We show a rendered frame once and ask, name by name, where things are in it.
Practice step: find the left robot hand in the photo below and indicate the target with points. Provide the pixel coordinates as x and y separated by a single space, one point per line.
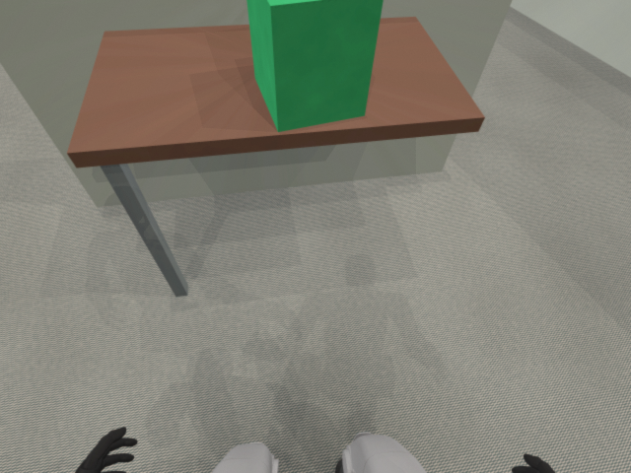
98 458

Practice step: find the table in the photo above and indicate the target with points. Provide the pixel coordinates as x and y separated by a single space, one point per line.
165 94

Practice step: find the carton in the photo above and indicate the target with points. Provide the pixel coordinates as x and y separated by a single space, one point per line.
313 59

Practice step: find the right robot thigh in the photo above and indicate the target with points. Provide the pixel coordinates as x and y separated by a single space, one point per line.
378 454

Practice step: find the right robot hand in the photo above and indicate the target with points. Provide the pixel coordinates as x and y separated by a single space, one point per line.
536 465

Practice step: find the robot thigh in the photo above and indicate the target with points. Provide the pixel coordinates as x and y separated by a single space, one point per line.
248 458
378 454

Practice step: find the left robot thigh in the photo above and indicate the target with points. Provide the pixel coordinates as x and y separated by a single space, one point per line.
248 458

